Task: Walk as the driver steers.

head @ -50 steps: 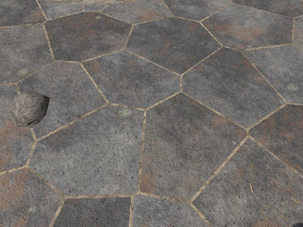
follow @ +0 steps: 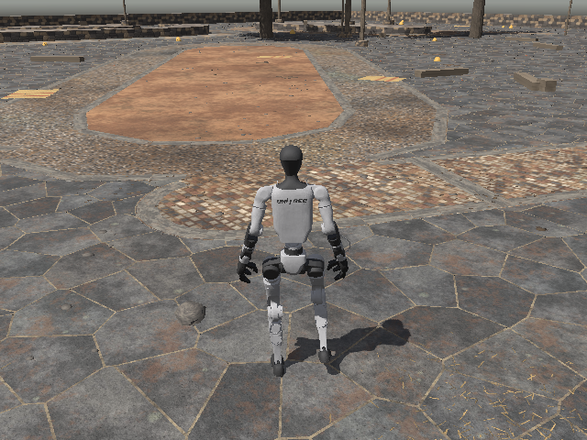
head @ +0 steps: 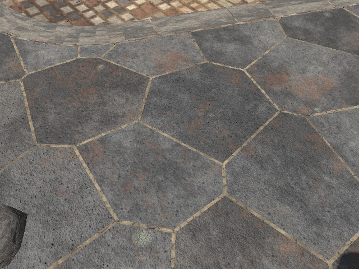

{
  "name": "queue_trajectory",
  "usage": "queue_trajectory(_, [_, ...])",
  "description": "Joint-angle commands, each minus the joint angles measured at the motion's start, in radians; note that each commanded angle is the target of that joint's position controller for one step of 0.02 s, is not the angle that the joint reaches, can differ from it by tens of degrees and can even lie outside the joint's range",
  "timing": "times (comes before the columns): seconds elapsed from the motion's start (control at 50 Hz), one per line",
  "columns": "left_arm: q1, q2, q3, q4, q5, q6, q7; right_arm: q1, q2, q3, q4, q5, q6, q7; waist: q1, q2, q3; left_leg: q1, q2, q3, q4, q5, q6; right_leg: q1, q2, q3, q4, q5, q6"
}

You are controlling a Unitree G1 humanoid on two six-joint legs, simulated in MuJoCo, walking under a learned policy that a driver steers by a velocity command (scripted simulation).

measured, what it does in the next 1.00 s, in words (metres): walks ahead, turning right: right foot, then left foot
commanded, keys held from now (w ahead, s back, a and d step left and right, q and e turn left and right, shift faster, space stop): w+e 0.18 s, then e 0.46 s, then q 0.36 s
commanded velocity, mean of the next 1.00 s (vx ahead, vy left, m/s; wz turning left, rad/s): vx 0.21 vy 0.00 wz -0.33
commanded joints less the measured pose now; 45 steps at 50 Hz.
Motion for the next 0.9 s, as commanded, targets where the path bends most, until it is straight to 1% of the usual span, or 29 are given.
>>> queue_trajectory(0.02, [0.042, 0.031, 0.017, -0.038, 0.004, 0.018, 0.004, -0.016, -0.121, -0.025, -0.035, -0.008, -0.02, -0.016, 0.029, 0.119, -0.003, 0.037, 0.278, -0.161, -0.234, 0.14, 0.121, -0.101, -0.046, 0.061, -0.04, 0.125, 0.009])
queue_trajectory(0.1, [-0.052, 0.026, 0.019, -0.076, 0.016, 0.012, -0.013, 0.008, -0.135, -0.026, -0.025, -0.008, -0.014, -0.037, 0.014, 0.105, 0.021, 0.09, 0.268, -0.056, -0.245, 0.193, 0.101, -0.15, -0.027, 0.045, -0.237, 0.303, 0.02])
queue_trajectory(0.18, [-0.192, 0.002, 0.002, -0.135, 0.022, 0.011, -0.038, 0.073, -0.155, -0.032, -0.006, 0.004, 0.0, -0.051, -0.035, 0.08, 0.07, 0.173, 0.29, 0.019, -0.245, 0.22, 0.09, -0.165, -0.019, -0.038, -0.394, 0.347, 0.012])
queue_trajectory(0.2, [-0.223, -0.002, -0.001, -0.154, 0.024, 0.01, -0.045, 0.076, -0.158, -0.033, -0.004, 0.006, 0.008, -0.054, -0.039, 0.073, 0.091, 0.2, 0.294, 0.042, -0.216, 0.298, 0.086, -0.174, -0.013, -0.056, -0.432, 0.332, 0.007])
queue_trajectory(0.24, [-0.252, -0.003, -0.003, -0.188, 0.031, 0.011, -0.059, 0.075, -0.178, -0.038, -0.006, 0.014, 0.03, -0.061, -0.036, 0.088, 0.087, 0.238, 0.303, 0.081, -0.129, 0.503, 0.073, -0.137, 0.017, -0.115, -0.48, 0.269, -0.001])
queue_trajectory(0.28, [-0.2, 0.032, 0.012, -0.205, 0.032, 0.013, -0.071, 0.051, -0.21, -0.048, -0.021, 0.029, 0.048, -0.071, 0.004, 0.132, 0.023, 0.266, 0.305, 0.097, 0.0, 0.79, 0.05, -0.02, 0.075, -0.168, -0.49, 0.178, -0.026])
queue_trajectory(0.3, [-0.124, 0.061, 0.025, -0.196, 0.028, 0.013, -0.074, 0.03, -0.223, -0.052, -0.031, 0.037, 0.055, -0.075, 0.045, 0.151, -0.022, 0.267, 0.298, 0.099, 0.106, 0.897, 0.035, 0.07, 0.113, -0.188, -0.5, 0.139, -0.044])
queue_trajectory(0.32, [-0.002, 0.108, 0.047, -0.171, 0.024, 0.011, -0.073, 0.002, -0.231, -0.054, -0.043, 0.042, 0.061, -0.076, 0.11, 0.142, -0.087, 0.244, 0.272, 0.102, 0.27, 0.885, 0.008, 0.22, 0.148, -0.19, -0.574, 0.186, -0.071])
queue_trajectory(0.34, [0.101, 0.173, 0.075, -0.15, 0.028, 0.01, -0.053, 0.005, -0.226, -0.051, -0.052, 0.041, 0.056, -0.071, 0.165, 0.078, -0.15, 0.128, 0.214, 0.111, 0.512, 0.675, -0.052, 0.427, 0.14, -0.122, -0.678, 0.386, -0.109])
queue_trajectory(0.36, [0.102, 0.277, 0.088, -0.149, 0.036, 0.017, -0.028, 0.067, -0.094, -0.014, -0.087, -0.025, 0.043, -0.058, 0.066, -0.191, -0.237, -0.198, 0.09, 0.086, 0.85, -0.303, -0.109, 0.722, -0.093, 0.182, -0.562, 0.905, -0.197])
queue_trajectory(0.38, [0.082, 0.296, 0.081, -0.204, 0.054, 0.01, -0.035, 0.153, -0.091, 0.0, -0.112, -0.003, 0.018, -0.043, 0.036, -0.198, -0.467, -0.418, -0.053, -0.127, 1.133, -0.602, -0.141, 0.934, -0.306, 0.636, -0.649, 0.897, -0.437])
queue_trajectory(0.4, [0.082, 0.236, 0.066, -0.225, 0.052, 0.013, -0.039, 0.042, -0.158, -0.016, -0.121, 0.033, 0.004, -0.034, 0.1, -0.034, -0.463, -0.452, 0.003, -0.238, 1.15, -0.516, -0.115, 0.879, -0.254, 0.541, -0.703, 0.825, -0.385])
queue_trajectory(0.42, [0.014, 0.185, 0.054, -0.234, 0.035, 0.01, -0.036, -0.028, -0.155, -0.015, -0.15, 0.045, 0.004, -0.038, 0.081, 0.002, -0.335, -0.495, 0.038, -0.222, 1.079, -0.412, -0.097, 0.758, -0.202, 0.413, -0.722, 0.712, -0.329])
queue_trajectory(0.44, [-0.05, 0.152, 0.045, -0.245, 0.02, 0.01, -0.033, -0.041, -0.155, -0.019, -0.134, 0.028, 0.015, -0.052, 0.046, 0.077, -0.227, -0.475, 0.079, -0.214, 1.0, -0.345, -0.102, 0.603, -0.152, 0.332, -0.752, 0.645, -0.28])
queue_trajectory(0.46, [-0.084, 0.131, 0.039, -0.254, 0.022, 0.013, -0.027, -0.041, -0.176, -0.029, -0.139, 0.013, 0.032, -0.063, 0.019, 0.062, -0.188, -0.424, 0.099, -0.219, 0.942, -0.307, -0.104, 0.483, -0.13, 0.3, -0.776, 0.605, -0.266])
queue_trajectory(0.48, [-0.096, 0.127, 0.036, -0.262, 0.035, 0.017, -0.024, -0.036, -0.184, -0.035, -0.145, 0.009, 0.05, -0.065, -0.003, 0.041, -0.171, -0.363, 0.104, -0.222, 0.906, -0.29, -0.101, 0.4, -0.109, 0.285, -0.799, 0.578, -0.256])
queue_trajectory(0.52, [-0.097, 0.149, 0.042, -0.27, 0.045, 0.018, -0.019, -0.022, -0.156, -0.033, -0.154, 0.005, 0.07, -0.072, -0.02, 0.012, -0.165, -0.325, 0.088, -0.209, 0.823, -0.271, -0.11, 0.323, -0.081, 0.25, -0.809, 0.611, -0.249])
queue_trajectory(0.56, [-0.083, 0.174, 0.05, -0.276, 0.04, 0.024, -0.007, -0.039, -0.143, -0.029, -0.165, 0.0, 0.079, -0.08, -0.016, -0.004, -0.176, -0.34, 0.072, -0.208, 0.739, -0.229, -0.126, 0.317, -0.064, 0.237, -0.801, 0.609, -0.238])
queue_trajectory(0.58, [-0.08, 0.18, 0.051, -0.281, 0.036, 0.031, 0.0, -0.053, -0.144, -0.029, -0.171, -0.001, 0.083, -0.082, -0.01, -0.012, -0.184, -0.353, 0.067, -0.213, 0.705, -0.204, -0.134, 0.321, -0.06, 0.246, -0.8, 0.559, -0.23])
queue_trajectory(0.64, [-0.088, 0.179, 0.048, -0.301, 0.027, 0.055, 0.017, -0.109, -0.149, -0.029, -0.193, 0.003, 0.094, -0.084, 0.008, -0.041, -0.178, -0.372, 0.054, -0.232, 0.603, -0.131, -0.148, 0.317, -0.032, 0.284, -0.809, 0.291, -0.19])
queue_trajectory(0.68, [-0.102, 0.152, 0.035, -0.307, 0.036, 0.063, 0.025, -0.109, -0.146, -0.025, -0.189, 0.009, 0.096, -0.08, 0.016, -0.062, -0.168, -0.356, 0.069, -0.225, 0.542, -0.089, -0.152, 0.315, -0.03, 0.27, -0.812, 0.176, -0.171])
queue_trajectory(0.72, [-0.099, 0.12, 0.018, -0.3, 0.053, 0.065, 0.026, -0.117, -0.136, -0.018, -0.19, 0.01, 0.091, -0.073, 0.029, -0.08, -0.157, -0.295, 0.086, -0.214, 0.475, -0.074, -0.15, 0.294, -0.034, 0.255, -0.81, 0.153, -0.169])
queue_trajectory(0.78, [-0.086, 0.065, -0.015, -0.271, 0.072, 0.057, 0.01, -0.097, -0.12, -0.007, -0.176, 0.011, 0.077, -0.054, 0.03, -0.083, -0.154, -0.131, 0.089, -0.187, 0.332, -0.09, -0.126, 0.269, -0.044, 0.225, -0.774, 0.198, -0.163])
queue_trajectory(0.8, [-0.091, 0.062, -0.021, -0.263, 0.071, 0.054, 0.004, -0.079, -0.114, -0.005, -0.17, 0.012, 0.071, -0.046, 0.012, -0.073, -0.143, -0.068, 0.075, -0.167, 0.233, -0.047, -0.108, 0.26, -0.038, 0.209, -0.748, 0.203, -0.147])
queue_trajectory(0.82, [-0.066, 0.061, -0.025, -0.248, 0.067, 0.05, -0.001, -0.078, -0.12, -0.004, -0.171, 0.005, 0.067, -0.04, 0.004, -0.055, -0.121, -0.018, 0.067, -0.163, 0.106, 0.052, -0.088, 0.26, -0.017, 0.195, -0.729, 0.195, -0.112])
queue_trajectory(0.84, [-0.032, 0.067, -0.025, -0.242, 0.07, 0.042, 0.0, -0.091, -0.169, -0.01, -0.184, -0.007, 0.064, -0.039, 0.025, -0.012, -0.116, 0.015, 0.118, -0.232, 0.086, 0.209, -0.061, 0.265, 0.02, 0.178, -0.69, 0.148, -0.065])
queue_trajectory(0.86, [0.033, 0.099, -0.013, -0.238, 0.078, 0.035, 0.002, -0.119, -0.256, -0.026, -0.205, -0.009, 0.068, -0.041, 0.092, 0.106, -0.111, 0.02, 0.19, -0.313, 0.116, 0.376, -0.013, 0.246, 0.104, 0.11, -0.619, 0.033, -0.028])
queue_trajectory(0.88, [0.022, 0.092, -0.011, -0.243, 0.072, 0.032, 0.006, -0.133, -0.25, -0.031, -0.199, -0.002, 0.074, -0.039, 0.101, 0.218, -0.112, -0.044, 0.207, -0.354, 0.087, 0.275, 0.04, 0.285, 0.152, 0.02, -0.595, 0.005, 0.007])
queue_trajectory(0.9, [-0.042, 0.111, -0.007, -0.255, 0.07, 0.035, 0.012, -0.133, -0.213, -0.027, -0.204, 0.007, 0.077, -0.036, 0.07, 0.222, -0.094, -0.101, 0.203, -0.395, 0.053, 0.167, 0.055, 0.318, 0.149, -0.001, -0.579, 0.02, 0.024])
